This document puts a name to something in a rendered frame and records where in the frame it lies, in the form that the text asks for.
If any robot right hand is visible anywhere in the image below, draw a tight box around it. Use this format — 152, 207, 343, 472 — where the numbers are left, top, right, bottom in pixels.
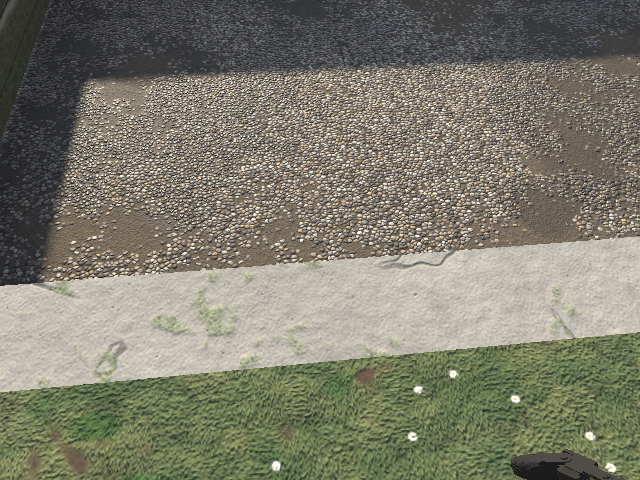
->
511, 449, 625, 480

